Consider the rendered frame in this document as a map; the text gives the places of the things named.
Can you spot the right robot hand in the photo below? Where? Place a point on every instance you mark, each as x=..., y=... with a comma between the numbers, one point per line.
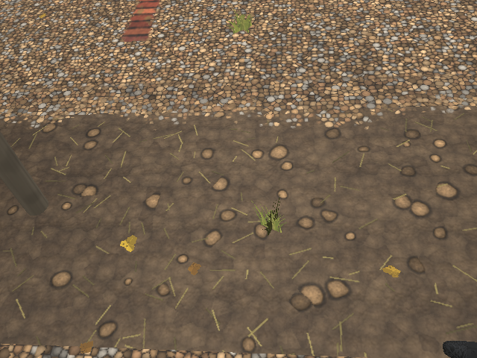
x=460, y=349

